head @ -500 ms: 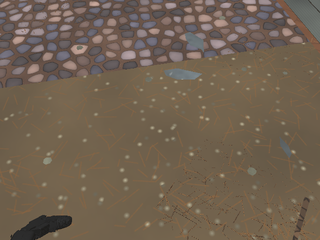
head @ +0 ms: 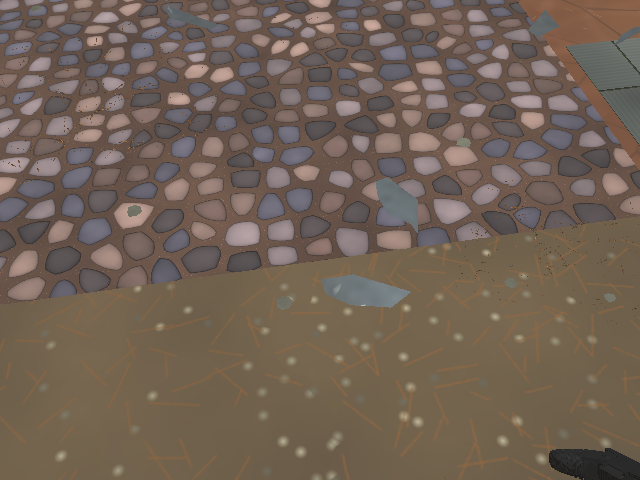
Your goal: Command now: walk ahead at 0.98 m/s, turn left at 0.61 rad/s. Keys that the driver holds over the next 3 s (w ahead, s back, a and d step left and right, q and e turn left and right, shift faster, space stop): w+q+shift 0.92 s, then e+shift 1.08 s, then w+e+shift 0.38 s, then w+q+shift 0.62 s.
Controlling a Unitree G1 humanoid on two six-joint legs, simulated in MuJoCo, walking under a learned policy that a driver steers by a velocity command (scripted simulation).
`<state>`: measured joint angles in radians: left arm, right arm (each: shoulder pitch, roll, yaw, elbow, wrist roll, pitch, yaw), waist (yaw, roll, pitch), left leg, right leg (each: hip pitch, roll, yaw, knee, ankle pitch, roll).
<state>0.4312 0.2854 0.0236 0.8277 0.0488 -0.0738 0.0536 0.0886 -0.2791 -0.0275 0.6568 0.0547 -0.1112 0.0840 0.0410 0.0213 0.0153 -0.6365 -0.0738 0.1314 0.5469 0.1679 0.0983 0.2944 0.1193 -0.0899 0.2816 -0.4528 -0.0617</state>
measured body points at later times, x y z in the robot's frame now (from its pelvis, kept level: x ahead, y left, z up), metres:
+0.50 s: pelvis +0.47 -0.04 +0.01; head +0.48 -0.03 +0.46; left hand +0.54 +0.28 -0.04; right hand +0.65 -0.28 -0.09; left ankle +0.26 +0.01 -0.60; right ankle +0.60 -0.15 -0.70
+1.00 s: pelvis +0.80 +0.20 +0.01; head +0.81 +0.22 +0.46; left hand +0.65 +0.45 -0.09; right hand +1.10 +0.15 -0.09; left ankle +0.81 +0.27 -0.70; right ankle +0.84 -0.01 -0.57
